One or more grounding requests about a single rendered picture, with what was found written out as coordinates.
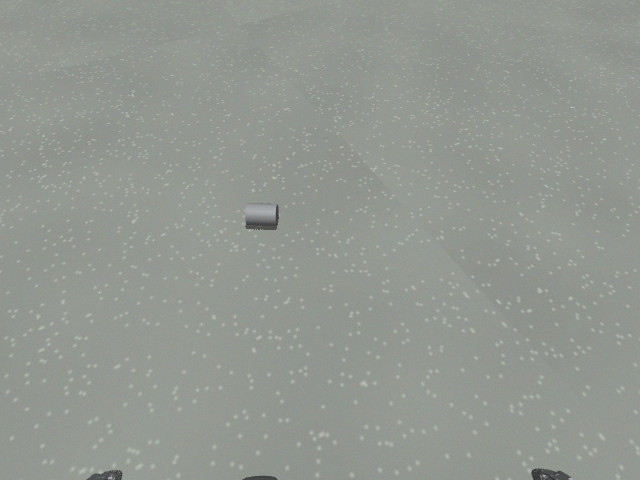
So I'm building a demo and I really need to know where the can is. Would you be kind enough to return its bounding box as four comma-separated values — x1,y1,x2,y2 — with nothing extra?
245,203,279,226

